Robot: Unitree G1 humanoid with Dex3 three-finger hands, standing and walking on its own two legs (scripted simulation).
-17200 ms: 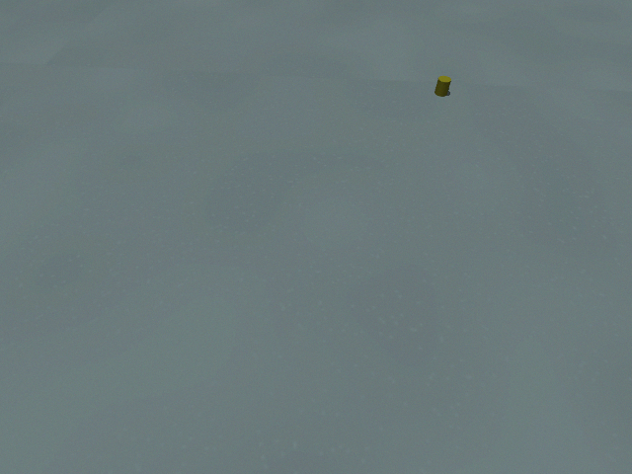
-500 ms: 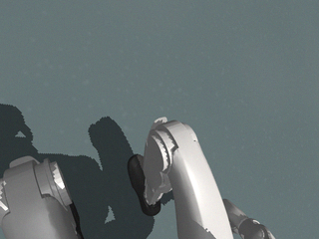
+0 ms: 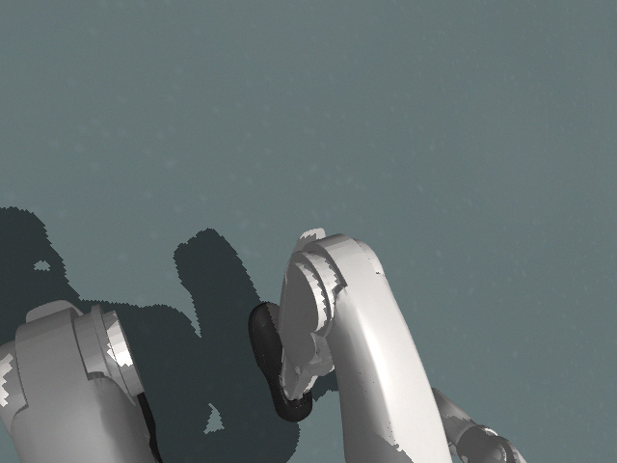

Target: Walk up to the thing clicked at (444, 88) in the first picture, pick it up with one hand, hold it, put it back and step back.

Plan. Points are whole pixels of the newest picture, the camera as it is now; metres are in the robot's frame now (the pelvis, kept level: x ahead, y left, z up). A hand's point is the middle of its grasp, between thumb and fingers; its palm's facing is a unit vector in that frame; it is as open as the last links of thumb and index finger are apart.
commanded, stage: close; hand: left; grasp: from above
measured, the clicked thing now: out of the picture +0.44 +0.38 -0.25
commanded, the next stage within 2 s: settle in 0.12 s
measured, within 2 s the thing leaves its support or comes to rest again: leaves its support in 0.62 s
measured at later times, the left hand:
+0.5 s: hand out of the picture +0.42 +0.36 -0.22, palm faces -0.47 -0.15 -0.87, open 10.5 cm
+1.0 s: hand out of the picture +0.41 +0.37 -0.13, palm faces -0.50 -0.12 -0.86, open 10.1 cm
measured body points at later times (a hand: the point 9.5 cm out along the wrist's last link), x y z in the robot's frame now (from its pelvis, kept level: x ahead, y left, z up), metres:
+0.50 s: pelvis +0.00 +0.00 +0.00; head +0.26 +0.12 +0.35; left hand +0.44 +0.36 -0.17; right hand +0.07 -0.26 -0.07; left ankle +0.06 +0.12 -0.26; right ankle +0.12 -0.12 -0.26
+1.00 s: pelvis +0.00 +0.00 +0.04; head +0.24 +0.10 +0.41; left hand +0.44 +0.37 -0.08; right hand +0.11 -0.26 -0.07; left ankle +0.06 +0.12 -0.26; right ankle +0.12 -0.12 -0.26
